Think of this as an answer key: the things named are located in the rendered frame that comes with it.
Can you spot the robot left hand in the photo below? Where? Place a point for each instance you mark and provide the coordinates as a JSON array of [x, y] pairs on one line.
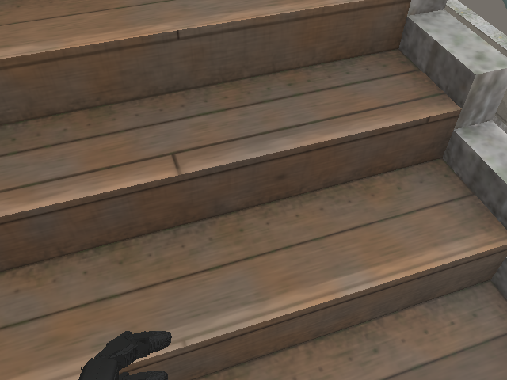
[[124, 350]]

